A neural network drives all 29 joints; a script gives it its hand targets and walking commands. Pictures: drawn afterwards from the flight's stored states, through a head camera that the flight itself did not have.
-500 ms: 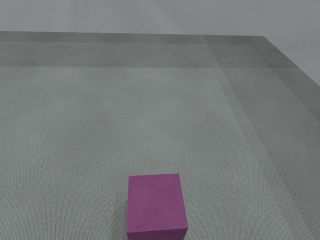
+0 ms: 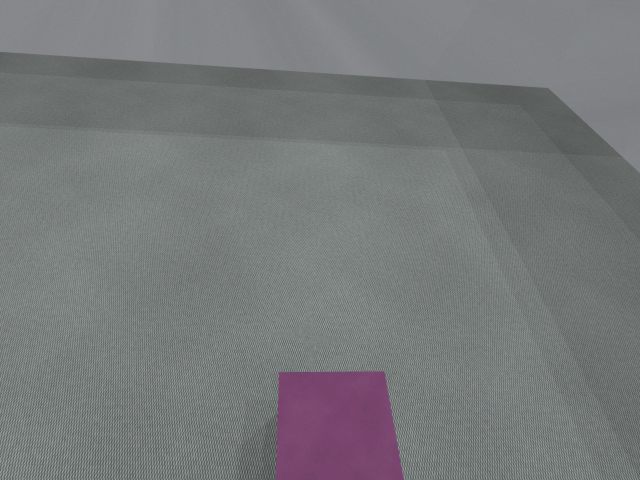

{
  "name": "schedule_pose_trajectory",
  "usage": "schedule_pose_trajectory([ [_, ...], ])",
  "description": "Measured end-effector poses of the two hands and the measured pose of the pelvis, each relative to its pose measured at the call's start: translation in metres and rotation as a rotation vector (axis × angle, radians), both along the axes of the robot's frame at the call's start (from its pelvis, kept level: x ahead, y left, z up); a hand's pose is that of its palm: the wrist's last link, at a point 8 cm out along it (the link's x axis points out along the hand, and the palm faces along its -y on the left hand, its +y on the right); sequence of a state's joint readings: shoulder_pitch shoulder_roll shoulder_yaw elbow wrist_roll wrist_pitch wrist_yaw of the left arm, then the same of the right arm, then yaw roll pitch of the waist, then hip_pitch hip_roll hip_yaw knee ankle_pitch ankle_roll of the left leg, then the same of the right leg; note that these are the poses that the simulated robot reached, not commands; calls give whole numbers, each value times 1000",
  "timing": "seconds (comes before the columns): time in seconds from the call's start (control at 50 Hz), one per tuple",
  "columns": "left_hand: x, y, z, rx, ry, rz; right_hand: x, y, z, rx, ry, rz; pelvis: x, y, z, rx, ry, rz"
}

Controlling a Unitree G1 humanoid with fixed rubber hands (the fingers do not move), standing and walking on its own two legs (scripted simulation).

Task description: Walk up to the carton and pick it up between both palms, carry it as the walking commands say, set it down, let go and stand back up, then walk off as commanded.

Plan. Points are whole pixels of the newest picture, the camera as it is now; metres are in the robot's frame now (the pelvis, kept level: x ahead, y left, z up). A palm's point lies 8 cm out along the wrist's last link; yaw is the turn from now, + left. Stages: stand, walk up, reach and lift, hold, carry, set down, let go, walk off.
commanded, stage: walk off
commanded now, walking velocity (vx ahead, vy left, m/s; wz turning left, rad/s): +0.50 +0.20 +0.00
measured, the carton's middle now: (331, 445) +0.40 -0.07 -0.64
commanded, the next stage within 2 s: none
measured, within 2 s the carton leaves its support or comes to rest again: neither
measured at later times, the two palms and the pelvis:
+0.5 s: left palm (118, 435) +0.23 +0.28 -0.13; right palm out of the picture +0.17 -0.18 -0.15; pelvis +0.20 +0.05 +0.00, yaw +1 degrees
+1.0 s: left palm (96, 252) +0.55 +0.44 -0.10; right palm (336, 396) +0.29 -0.03 -0.11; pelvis +0.38 +0.19 +0.02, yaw -3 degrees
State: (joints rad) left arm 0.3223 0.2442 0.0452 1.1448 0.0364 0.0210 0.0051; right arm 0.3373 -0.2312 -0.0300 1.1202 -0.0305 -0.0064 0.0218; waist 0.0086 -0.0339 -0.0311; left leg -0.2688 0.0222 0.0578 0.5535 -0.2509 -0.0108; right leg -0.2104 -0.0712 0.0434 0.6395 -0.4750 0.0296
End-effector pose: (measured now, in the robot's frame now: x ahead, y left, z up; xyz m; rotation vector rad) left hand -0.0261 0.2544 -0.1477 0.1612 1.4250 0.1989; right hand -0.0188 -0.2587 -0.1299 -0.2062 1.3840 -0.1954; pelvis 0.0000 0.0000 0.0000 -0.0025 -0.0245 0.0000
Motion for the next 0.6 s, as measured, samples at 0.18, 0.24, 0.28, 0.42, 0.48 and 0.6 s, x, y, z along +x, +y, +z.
schedule_pose_trajectory([
  [0.18,131,30,27,16,-187,-78,-9,77,0,108,121,-101,53,27,12,17,19,-2],
  [0.24,184,28,34,27,-254,-99,0,92,-5,144,150,-118,76,31,11,23,18,-1],
  [0.28,219,24,38,33,-298,-110,11,98,-10,164,167,-127,94,32,9,21,22,-4],
  [0.42,279,18,32,41,-371,-85,91,94,-27,168,156,-82,157,37,-4,-8,5,12],
  [0.48,260,24,23,22,-253,-45,160,84,-22,134,53,-52,185,47,2,-17,-4,11],
  [0.6,221,45,8,-32,5,53,311,91,-1,82,-146,46,248,77,3,-22,-4,14],
])
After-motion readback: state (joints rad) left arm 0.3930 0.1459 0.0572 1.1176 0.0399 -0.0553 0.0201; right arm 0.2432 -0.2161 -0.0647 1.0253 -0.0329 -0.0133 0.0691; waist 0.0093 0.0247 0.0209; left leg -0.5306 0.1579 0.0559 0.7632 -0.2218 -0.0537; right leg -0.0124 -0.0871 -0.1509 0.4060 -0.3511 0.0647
